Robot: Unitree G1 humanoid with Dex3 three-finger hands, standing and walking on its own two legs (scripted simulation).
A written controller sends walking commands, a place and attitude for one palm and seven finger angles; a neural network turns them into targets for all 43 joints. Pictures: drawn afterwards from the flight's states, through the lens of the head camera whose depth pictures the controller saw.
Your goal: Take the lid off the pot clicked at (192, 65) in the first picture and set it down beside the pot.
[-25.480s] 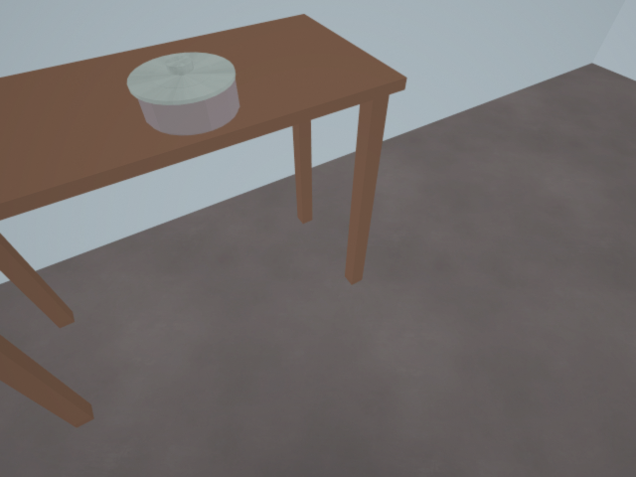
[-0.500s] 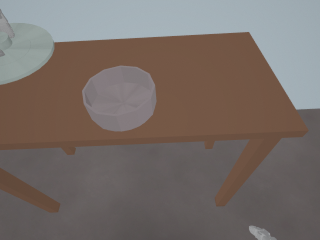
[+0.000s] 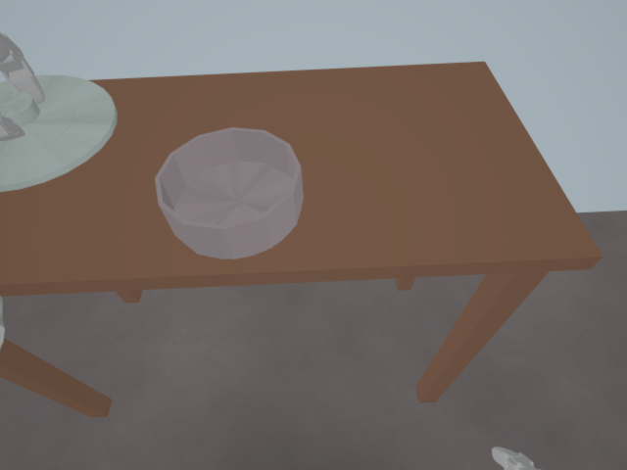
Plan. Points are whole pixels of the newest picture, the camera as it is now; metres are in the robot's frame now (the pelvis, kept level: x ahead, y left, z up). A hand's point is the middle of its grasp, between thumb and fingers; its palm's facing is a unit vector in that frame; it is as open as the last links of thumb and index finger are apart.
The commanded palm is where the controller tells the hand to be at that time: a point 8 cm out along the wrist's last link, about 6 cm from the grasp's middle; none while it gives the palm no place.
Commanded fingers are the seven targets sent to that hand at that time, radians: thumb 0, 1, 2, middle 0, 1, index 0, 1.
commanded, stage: lower the lid onto the table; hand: left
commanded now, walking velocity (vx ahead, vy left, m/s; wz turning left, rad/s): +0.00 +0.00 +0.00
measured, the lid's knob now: (11, 110) +0.47 +0.33 +0.23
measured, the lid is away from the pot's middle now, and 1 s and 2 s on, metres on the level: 0.22 0.23 0.22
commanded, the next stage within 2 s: open the fingers wide in 1.90 s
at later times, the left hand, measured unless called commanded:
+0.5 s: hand out of the picture +0.41 +0.34 +0.22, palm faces -0.27 -0.14 -0.95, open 8.3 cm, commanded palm +0.41 +0.33 +0.28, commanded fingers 0.00 0.53 1.12 -0.96 -1.05 -0.84 -0.94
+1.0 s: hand (24, 166) +0.43 +0.34 +0.18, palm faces -0.35 -0.17 -0.92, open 8.3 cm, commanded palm +0.42 +0.34 +0.25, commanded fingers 0.00 0.53 1.12 -0.96 -1.05 -0.84 -0.94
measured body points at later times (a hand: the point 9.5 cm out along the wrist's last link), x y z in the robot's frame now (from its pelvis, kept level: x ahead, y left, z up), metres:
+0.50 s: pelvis -0.01 +0.00 +0.00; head +0.03 -0.01 +0.45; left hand +0.42 +0.34 +0.27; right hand +0.11 -0.26 -0.12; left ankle +0.03 +0.08 -0.74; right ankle -0.04 -0.13 -0.74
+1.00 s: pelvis -0.01 +0.01 +0.00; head +0.04 +0.00 +0.44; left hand +0.45 +0.34 +0.23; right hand +0.06 -0.27 -0.13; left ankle +0.03 +0.08 -0.74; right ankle -0.04 -0.13 -0.74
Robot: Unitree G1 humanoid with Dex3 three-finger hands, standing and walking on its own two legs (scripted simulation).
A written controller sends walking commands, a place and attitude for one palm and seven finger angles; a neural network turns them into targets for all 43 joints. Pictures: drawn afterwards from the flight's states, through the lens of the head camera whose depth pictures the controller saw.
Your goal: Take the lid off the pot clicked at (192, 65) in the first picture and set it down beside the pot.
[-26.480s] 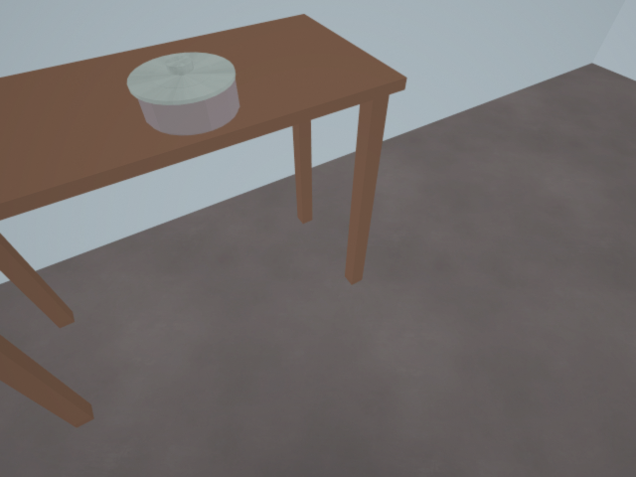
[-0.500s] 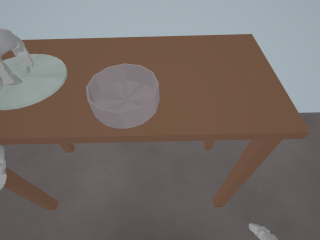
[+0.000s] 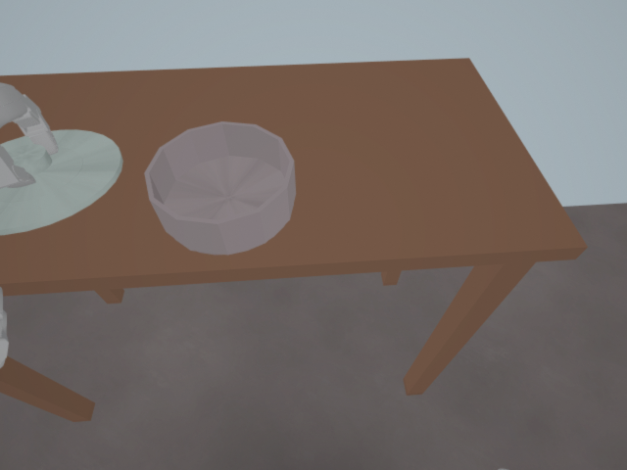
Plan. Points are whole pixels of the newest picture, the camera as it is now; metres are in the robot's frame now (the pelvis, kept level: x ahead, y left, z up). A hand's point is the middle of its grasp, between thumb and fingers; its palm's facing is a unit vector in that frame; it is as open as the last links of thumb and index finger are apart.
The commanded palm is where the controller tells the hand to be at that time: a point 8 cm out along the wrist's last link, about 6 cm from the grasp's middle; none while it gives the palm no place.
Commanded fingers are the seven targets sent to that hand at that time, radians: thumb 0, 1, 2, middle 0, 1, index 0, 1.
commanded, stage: lower the lid onto the table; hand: left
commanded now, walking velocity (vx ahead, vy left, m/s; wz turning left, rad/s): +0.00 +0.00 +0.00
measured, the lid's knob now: (26, 160) +0.46 +0.34 +0.16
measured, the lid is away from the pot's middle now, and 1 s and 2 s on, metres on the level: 0.23 0.22 0.23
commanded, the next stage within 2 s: open the fingers wide in 0.90 s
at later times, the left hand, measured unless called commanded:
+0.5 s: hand (20, 185) +0.43 +0.34 +0.14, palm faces -0.40 -0.17 -0.90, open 8.3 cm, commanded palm +0.44 +0.34 +0.22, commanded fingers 0.00 0.53 1.12 -0.96 -1.05 -0.84 -0.94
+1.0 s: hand (42, 188) +0.44 +0.33 +0.12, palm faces -0.42 -0.18 -0.89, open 8.3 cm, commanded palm +0.45 +0.33 +0.18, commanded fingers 0.00 0.52 1.11 -0.95 -1.05 -0.83 -0.94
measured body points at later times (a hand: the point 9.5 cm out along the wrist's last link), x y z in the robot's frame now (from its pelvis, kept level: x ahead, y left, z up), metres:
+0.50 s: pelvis +0.00 +0.01 +0.00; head +0.05 +0.01 +0.44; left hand +0.45 +0.35 +0.20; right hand +0.10 -0.27 -0.12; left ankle +0.03 +0.08 -0.74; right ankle -0.04 -0.13 -0.74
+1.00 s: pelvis +0.01 +0.00 -0.01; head +0.06 +0.00 +0.44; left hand +0.46 +0.34 +0.17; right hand +0.05 -0.28 -0.13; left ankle +0.03 +0.08 -0.74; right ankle -0.04 -0.13 -0.74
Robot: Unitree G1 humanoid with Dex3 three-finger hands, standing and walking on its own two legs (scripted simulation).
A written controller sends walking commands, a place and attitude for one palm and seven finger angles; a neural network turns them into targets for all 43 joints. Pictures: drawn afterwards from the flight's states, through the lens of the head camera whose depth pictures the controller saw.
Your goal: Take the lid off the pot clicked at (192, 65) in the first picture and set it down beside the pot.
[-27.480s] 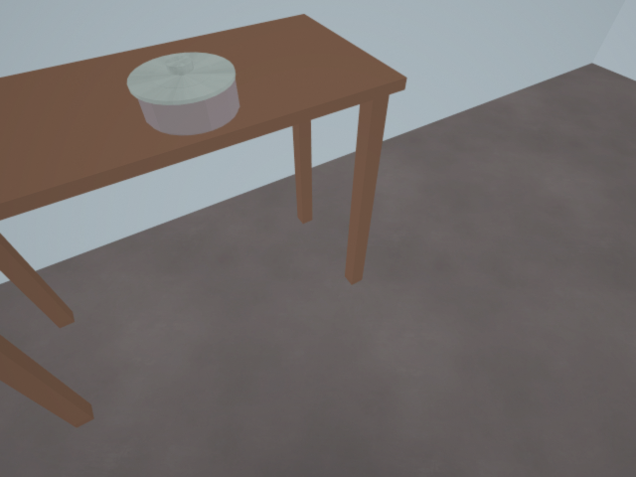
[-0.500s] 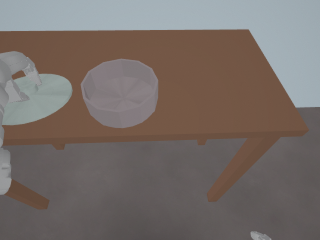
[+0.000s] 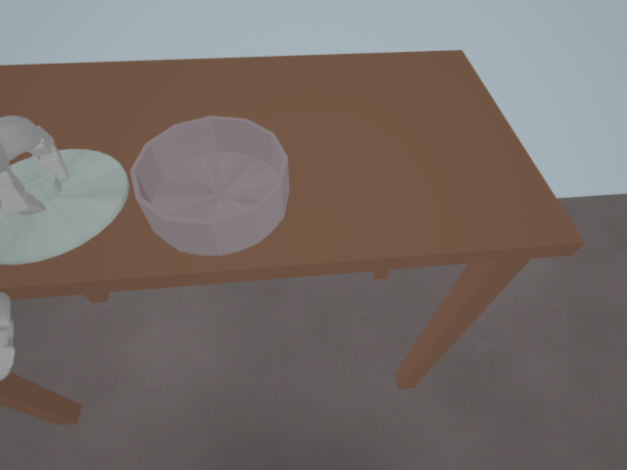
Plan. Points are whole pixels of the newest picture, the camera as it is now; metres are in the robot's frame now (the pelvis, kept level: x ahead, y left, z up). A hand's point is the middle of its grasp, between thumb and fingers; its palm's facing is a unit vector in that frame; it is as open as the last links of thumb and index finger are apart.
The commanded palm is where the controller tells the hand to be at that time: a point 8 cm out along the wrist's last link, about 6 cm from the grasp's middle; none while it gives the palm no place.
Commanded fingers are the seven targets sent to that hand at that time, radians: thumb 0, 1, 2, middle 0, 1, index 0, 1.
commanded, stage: open the fingers wide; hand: left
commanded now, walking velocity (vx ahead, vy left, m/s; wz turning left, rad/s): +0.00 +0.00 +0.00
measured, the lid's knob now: (37, 187) +0.46 +0.34 +0.10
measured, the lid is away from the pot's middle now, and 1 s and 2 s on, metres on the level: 0.22 0.23 0.23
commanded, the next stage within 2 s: raise the empty hand in 1.10 s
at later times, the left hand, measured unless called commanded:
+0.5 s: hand (19, 191) +0.43 +0.34 +0.12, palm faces -0.39 -0.11 -0.91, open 8.3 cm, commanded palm +0.44 +0.34 +0.19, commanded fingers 0.00 0.12 0.93 -0.62 -0.82 -0.58 -0.78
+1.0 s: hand (10, 198) +0.42 +0.34 +0.12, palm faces -0.38 -0.10 -0.92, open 10.8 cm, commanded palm +0.43 +0.34 +0.19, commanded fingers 0.00 -0.13 0.89 -0.47 -0.63 -0.47 -0.63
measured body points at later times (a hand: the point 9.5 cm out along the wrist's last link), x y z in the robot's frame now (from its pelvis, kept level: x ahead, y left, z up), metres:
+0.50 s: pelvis +0.00 +0.00 +0.00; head +0.06 +0.01 +0.44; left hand +0.45 +0.34 +0.18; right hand +0.06 -0.28 -0.12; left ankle +0.02 +0.07 -0.73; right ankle -0.04 -0.14 -0.73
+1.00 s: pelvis -0.01 +0.01 +0.00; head +0.05 +0.01 +0.44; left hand +0.44 +0.35 +0.18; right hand +0.06 -0.27 -0.12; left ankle +0.02 +0.07 -0.73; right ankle -0.04 -0.14 -0.73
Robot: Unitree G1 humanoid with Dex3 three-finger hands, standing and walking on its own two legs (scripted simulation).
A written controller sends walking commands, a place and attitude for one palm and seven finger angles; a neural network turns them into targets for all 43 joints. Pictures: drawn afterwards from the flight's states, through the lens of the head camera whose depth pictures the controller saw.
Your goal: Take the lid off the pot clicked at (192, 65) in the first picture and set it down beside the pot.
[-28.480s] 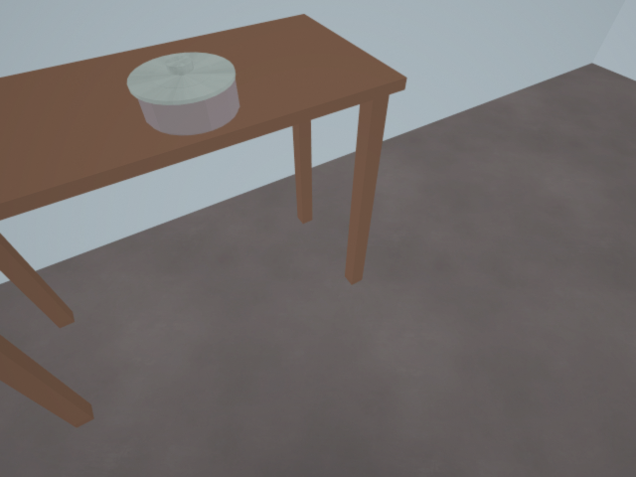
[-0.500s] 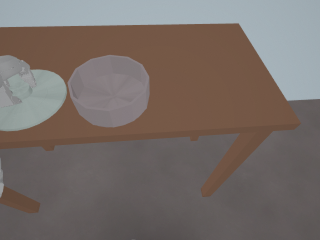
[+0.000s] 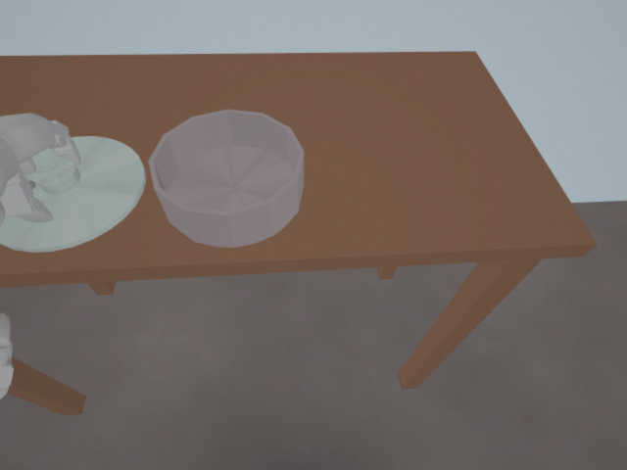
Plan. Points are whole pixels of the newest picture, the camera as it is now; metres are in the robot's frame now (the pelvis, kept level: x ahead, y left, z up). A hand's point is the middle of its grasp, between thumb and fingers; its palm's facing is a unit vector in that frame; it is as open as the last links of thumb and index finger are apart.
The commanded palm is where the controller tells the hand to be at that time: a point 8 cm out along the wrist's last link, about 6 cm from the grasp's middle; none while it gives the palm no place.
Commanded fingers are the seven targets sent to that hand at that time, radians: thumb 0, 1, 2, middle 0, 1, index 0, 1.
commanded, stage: open the fingers wide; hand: left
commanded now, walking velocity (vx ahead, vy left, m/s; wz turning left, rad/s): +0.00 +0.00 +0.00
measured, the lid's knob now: (57, 176) +0.47 +0.33 +0.10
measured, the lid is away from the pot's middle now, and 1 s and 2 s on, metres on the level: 0.23 0.23 0.23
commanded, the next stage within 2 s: raise the empty hand in 0.10 s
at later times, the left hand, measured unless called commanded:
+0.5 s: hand (27, 160) +0.44 +0.33 +0.15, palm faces -0.34 -0.10 -0.94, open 11.0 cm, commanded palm +0.44 +0.33 +0.23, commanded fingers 0.00 -0.13 0.89 -0.47 -0.62 -0.47 -0.62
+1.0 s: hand (2, 118) +0.45 +0.33 +0.21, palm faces -0.28 -0.11 -0.95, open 11.0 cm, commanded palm +0.45 +0.33 +0.28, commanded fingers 0.00 -0.13 0.89 -0.47 -0.62 -0.47 -0.62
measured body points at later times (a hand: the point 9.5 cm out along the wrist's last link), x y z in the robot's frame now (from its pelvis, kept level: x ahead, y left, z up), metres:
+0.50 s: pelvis +0.00 +0.00 +0.00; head +0.06 +0.00 +0.45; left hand +0.46 +0.33 +0.21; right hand +0.07 -0.27 -0.12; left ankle +0.03 +0.07 -0.73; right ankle -0.03 -0.15 -0.73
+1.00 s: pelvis +0.01 -0.01 +0.01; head +0.06 -0.01 +0.45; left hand +0.46 +0.33 +0.26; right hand +0.09 -0.28 -0.12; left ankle +0.03 +0.07 -0.73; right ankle -0.03 -0.15 -0.73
